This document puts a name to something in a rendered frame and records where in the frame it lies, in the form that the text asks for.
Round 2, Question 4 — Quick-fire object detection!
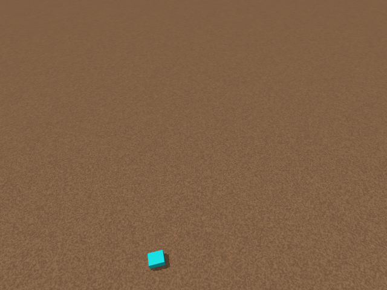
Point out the small box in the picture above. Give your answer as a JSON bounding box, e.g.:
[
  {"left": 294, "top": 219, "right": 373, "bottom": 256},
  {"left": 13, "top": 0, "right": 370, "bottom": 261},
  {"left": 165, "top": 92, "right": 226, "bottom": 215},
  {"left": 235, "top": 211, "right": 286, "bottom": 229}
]
[{"left": 148, "top": 250, "right": 166, "bottom": 269}]

